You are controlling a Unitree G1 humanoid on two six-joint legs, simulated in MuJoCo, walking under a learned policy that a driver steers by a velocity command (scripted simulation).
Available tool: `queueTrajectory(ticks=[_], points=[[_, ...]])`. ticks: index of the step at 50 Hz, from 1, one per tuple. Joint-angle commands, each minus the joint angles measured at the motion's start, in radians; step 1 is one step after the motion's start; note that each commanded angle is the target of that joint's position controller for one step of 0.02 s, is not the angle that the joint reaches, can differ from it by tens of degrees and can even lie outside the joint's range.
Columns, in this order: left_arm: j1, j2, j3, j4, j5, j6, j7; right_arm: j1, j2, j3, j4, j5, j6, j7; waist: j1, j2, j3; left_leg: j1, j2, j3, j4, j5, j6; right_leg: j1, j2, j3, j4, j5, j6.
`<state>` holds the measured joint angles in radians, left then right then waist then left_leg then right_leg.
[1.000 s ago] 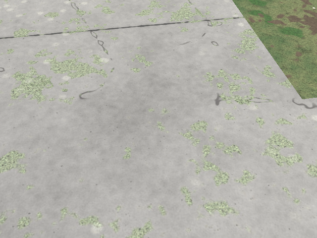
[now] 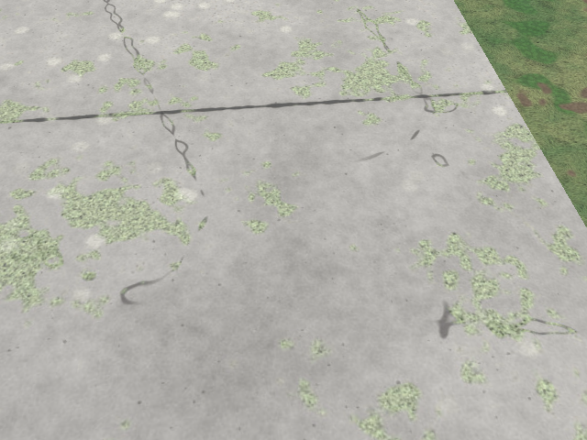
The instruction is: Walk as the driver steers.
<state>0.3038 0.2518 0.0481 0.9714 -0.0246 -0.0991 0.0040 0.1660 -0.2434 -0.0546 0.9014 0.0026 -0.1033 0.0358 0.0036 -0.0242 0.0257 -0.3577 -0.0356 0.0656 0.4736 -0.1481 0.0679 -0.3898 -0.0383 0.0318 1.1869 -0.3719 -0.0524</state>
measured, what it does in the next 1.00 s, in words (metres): walks ahead, turning left: right foot, then left foot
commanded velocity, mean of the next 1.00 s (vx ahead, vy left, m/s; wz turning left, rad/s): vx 0.50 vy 0.00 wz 0.30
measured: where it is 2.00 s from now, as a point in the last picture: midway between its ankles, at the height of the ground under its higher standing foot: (200, 252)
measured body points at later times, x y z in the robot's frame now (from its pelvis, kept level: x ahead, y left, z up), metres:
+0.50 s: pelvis +0.27 -0.05 -0.01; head +0.31 -0.06 +0.44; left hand +0.46 +0.20 -0.11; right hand +0.25 -0.32 -0.16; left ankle +0.09 +0.08 -0.67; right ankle +0.38 -0.15 -0.74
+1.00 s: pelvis +0.52 +0.02 -0.02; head +0.55 +0.05 +0.43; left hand +0.43 +0.29 -0.16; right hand +0.79 -0.15 -0.11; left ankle +0.60 +0.14 -0.74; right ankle +0.39 -0.16 -0.72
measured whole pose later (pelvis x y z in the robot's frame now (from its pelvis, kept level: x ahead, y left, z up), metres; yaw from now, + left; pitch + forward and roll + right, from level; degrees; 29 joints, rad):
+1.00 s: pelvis +0.52 +0.02 -0.02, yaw +20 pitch +1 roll -2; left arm 0.31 0.27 0.09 0.97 -0.02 -0.05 0.02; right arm 0.05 -0.24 -0.08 0.77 0.03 -0.03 0.05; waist 0.03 0.01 0.04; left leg -0.51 0.02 0.08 0.63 -0.13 0.12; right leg 0.05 -0.12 -0.31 0.54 -0.45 0.06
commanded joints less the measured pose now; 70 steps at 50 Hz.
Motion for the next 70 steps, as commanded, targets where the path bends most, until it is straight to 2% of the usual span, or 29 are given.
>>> queueTrajectory(ticks=[1,5,11,15,18,20,21,22,23,24,25,27,29,31,34,38,44,47,49,50,51,52,53,54,55,56,60,65,70], points=[[0.026,0.070,0.027,-0.059,0.005,0.001,0.008,0.037,-0.071,-0.011,-0.023,-0.013,-0.014,0.003,0.011,0.095,-0.078,0.209,0.265,-0.319,-0.293,0.114,0.163,-0.193,-0.110,0.048,-0.011,0.107,-0.005],[-0.066,0.062,0.033,-0.093,0.016,0.023,0.014,0.103,-0.125,-0.023,0.012,-0.008,-0.015,-0.019,0.007,0.070,-0.014,0.188,0.258,-0.235,-0.351,0.197,0.178,-0.291,-0.126,0.029,-0.165,0.229,0.030],[-0.267,0.035,0.023,-0.150,0.015,0.013,-0.002,0.195,-0.134,-0.019,0.046,0.004,0.001,-0.040,-0.051,0.077,0.025,0.250,0.217,-0.139,-0.365,0.198,0.129,-0.303,-0.084,-0.014,-0.495,0.482,0.041],[-0.387,0.035,0.014,-0.192,0.007,0.005,-0.022,0.270,-0.139,-0.022,0.083,0.011,0.015,-0.041,-0.092,0.075,0.064,0.358,0.253,-0.149,-0.327,0.190,0.132,-0.319,-0.057,-0.027,-0.610,0.449,0.034],[-0.408,0.055,0.016,-0.219,0.004,-0.012,-0.039,0.276,-0.153,-0.031,0.094,0.018,0.030,-0.049,-0.069,0.091,0.067,0.421,0.292,-0.194,-0.254,0.246,0.123,-0.282,-0.037,-0.014,-0.680,0.358,0.014],[-0.307,0.098,0.034,-0.197,0.005,-0.022,-0.040,0.235,-0.175,-0.039,0.082,0.020,0.037,-0.051,-0.003,0.118,0.009,0.404,0.285,-0.203,-0.157,0.415,0.102,-0.098,0.005,-0.040,-0.712,0.309,-0.007],[-0.164,0.138,0.057,-0.154,0.007,-0.025,-0.033,0.211,-0.161,-0.033,0.072,0.018,0.039,-0.050,0.069,0.108,-0.078,0.358,0.232,-0.173,-0.008,0.522,0.077,0.110,0.028,-0.058,-0.728,0.321,-0.031],[0.034,0.206,0.079,-0.112,0.024,-0.027,-0.022,0.193,-0.122,-0.018,0.046,0.006,0.037,-0.047,0.144,0.057,-0.230,0.174,0.168,-0.130,0.261,0.377,0.040,0.432,-0.096,0.059,-0.677,0.341,-0.089],[0.147,0.300,0.101,-0.089,0.038,-0.019,-0.017,0.319,0.010,0.018,0.033,0.008,0.020,-0.042,0.109,-0.193,-0.401,-0.225,0.004,-0.062,0.653,-0.118,-0.037,0.831,-0.367,0.478,-0.733,0.226,-0.231],[0.149,0.206,0.075,-0.087,0.032,-0.015,-0.017,0.311,-0.049,0.006,0.052,0.031,0.002,-0.038,0.122,-0.222,-0.456,-0.333,0.005,-0.201,0.820,-0.420,-0.034,0.824,-0.403,0.673,-0.852,0.128,-0.253],[0.056,0.147,0.056,-0.104,0.026,-0.015,-0.014,0.227,-0.132,-0.019,0.026,0.053,-0.003,-0.040,0.108,-0.160,-0.283,-0.407,0.061,-0.204,0.871,-0.366,-0.022,0.684,-0.371,0.517,-0.872,0.107,-0.197],[-0.085,0.078,0.034,-0.118,0.028,-0.018,-0.016,0.137,-0.116,-0.027,0.006,0.040,0.008,-0.051,0.053,-0.057,-0.111,-0.349,0.145,-0.165,0.791,-0.214,-0.016,0.390,-0.293,0.279,-0.947,0.182,-0.139],[-0.132,0.054,0.029,-0.108,0.039,-0.023,-0.019,0.175,-0.072,-0.034,0.012,0.035,0.040,-0.051,-0.003,-0.089,-0.056,-0.247,0.181,-0.170,0.726,-0.147,-0.011,0.245,-0.244,0.142,-1.014,0.223,-0.115],[-0.126,0.074,0.037,-0.092,0.039,-0.029,-0.014,0.171,-0.043,-0.036,-0.001,0.035,0.063,-0.051,-0.021,-0.069,-0.023,-0.255,0.188,-0.165,0.698,-0.106,-0.015,0.200,-0.240,0.057,-1.052,0.291,-0.127],[-0.101,0.105,0.048,-0.075,0.044,-0.029,0.001,0.101,-0.052,-0.044,-0.038,0.024,0.076,-0.050,-0.019,-0.039,0.007,-0.343,0.187,-0.185,0.596,0.019,-0.028,0.227,-0.244,-0.029,-1.072,0.356,-0.132],[-0.075,0.131,0.055,-0.067,0.040,-0.018,0.018,-0.014,-0.043,-0.038,-0.078,0.018,0.066,-0.024,0.009,-0.027,0.032,-0.342,0.173,-0.130,0.383,0.181,-0.035,0.271,-0.225,-0.144,-1.080,0.388,-0.108],[0.013,0.170,0.071,-0.042,0.015,0.014,0.023,-0.188,-0.038,-0.024,-0.169,0.020,0.067,0.013,0.063,-0.018,0.086,-0.372,0.149,-0.036,0.211,0.096,-0.001,0.450,-0.276,-0.222,-1.014,0.460,-0.089],[-0.020,0.211,0.083,-0.054,0.001,0.032,0.024,-0.133,-0.082,-0.044,-0.188,0.021,0.072,0.022,0.002,-0.064,0.018,-0.209,0.066,0.049,0.191,-0.054,0.049,0.490,-0.280,-0.266,-0.837,0.885,-0.059],[-0.052,0.214,0.079,-0.067,-0.005,0.045,0.025,0.142,-0.177,-0.100,-0.121,0.028,0.073,0.011,-0.149,-0.040,-0.132,0.186,-0.034,0.077,0.096,-0.006,0.114,0.375,-0.216,-0.309,-0.453,0.994,-0.006],[-0.041,0.159,0.059,-0.095,0.027,0.036,0.024,0.276,-0.288,-0.135,-0.092,0.027,0.080,-0.013,-0.175,0.127,-0.215,0.477,0.143,-0.220,0.064,0.007,0.182,0.086,-0.159,-0.310,-0.111,0.540,0.049],[0.006,0.042,0.024,-0.156,0.034,-0.003,0.013,0.211,-0.357,-0.134,-0.124,0.026,0.066,-0.012,-0.054,0.311,-0.320,0.719,0.356,-0.828,-0.126,-0.186,0.374,-0.301,0.069,-0.129,0.202,-0.206,0.098],[-0.108,0.125,0.036,-0.175,-0.008,-0.045,-0.001,0.243,-0.267,-0.104,-0.132,0.014,0.053,-0.002,-0.124,0.168,-0.341,0.727,0.373,-0.864,-0.216,-0.189,0.343,-0.408,0.035,0.051,0.257,-0.188,0.069],[-0.160,0.134,0.038,-0.193,-0.032,-0.062,-0.007,0.218,-0.210,-0.089,-0.126,0.008,0.041,-0.002,-0.112,0.138,-0.229,0.649,0.344,-0.708,-0.197,-0.110,0.300,-0.465,-0.008,0.040,0.220,-0.108,0.038],[-0.156,0.127,0.038,-0.178,-0.014,-0.066,0.000,0.145,-0.173,-0.077,-0.140,0.014,0.033,-0.002,-0.064,0.046,-0.150,0.492,0.295,-0.574,-0.189,-0.003,0.260,-0.412,-0.057,0.044,0.125,-0.026,0.029],[-0.150,0.144,0.050,-0.166,0.014,-0.058,0.007,0.075,-0.134,-0.065,-0.157,0.013,0.031,-0.005,-0.026,0.041,-0.118,0.364,0.255,-0.480,-0.196,0.082,0.231,-0.330,-0.088,0.046,0.033,0.019,0.032],[-0.131,0.148,0.056,-0.163,0.019,-0.043,0.006,0.041,-0.119,-0.057,-0.174,0.006,0.030,-0.010,0.004,0.054,-0.104,0.282,0.233,-0.442,-0.219,0.130,0.224,-0.264,-0.104,0.051,-0.009,0.049,0.039],[-0.196,0.108,0.050,-0.199,0.039,-0.007,0.010,0.089,-0.174,-0.068,-0.171,0.013,0.022,-0.036,0.008,0.043,-0.057,0.173,0.196,-0.362,-0.265,0.246,0.227,-0.248,-0.078,0.022,-0.215,0.174,0.095],[-0.370,0.075,0.031,-0.254,0.028,-0.014,-0.005,0.157,-0.175,-0.067,-0.156,0.018,0.033,-0.053,-0.058,0.104,-0.013,0.129,0.131,-0.311,-0.253,0.119,0.159,-0.187,-0.002,0.009,-0.573,0.455,0.102],[-0.430,0.115,0.035,-0.297,0.016,-0.034,-0.027,0.213,-0.171,-0.067,-0.136,0.025,0.045,-0.058,-0.077,0.124,-0.010,0.233,0.177,-0.420,-0.151,0.077,0.139,-0.145,0.028,0.036,-0.703,0.419,0.076]])
Next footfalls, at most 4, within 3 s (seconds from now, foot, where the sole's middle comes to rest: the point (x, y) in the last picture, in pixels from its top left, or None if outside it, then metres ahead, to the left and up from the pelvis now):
0.44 right None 0.42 -0.16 -0.77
0.98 left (233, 369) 0.63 0.16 -0.77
1.50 right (251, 249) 0.99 0.13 -0.77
1.94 left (139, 236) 1.02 0.45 -0.77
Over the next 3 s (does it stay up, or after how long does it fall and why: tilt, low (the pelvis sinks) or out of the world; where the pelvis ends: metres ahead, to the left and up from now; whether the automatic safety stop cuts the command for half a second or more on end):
stays up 1.12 0.34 0.01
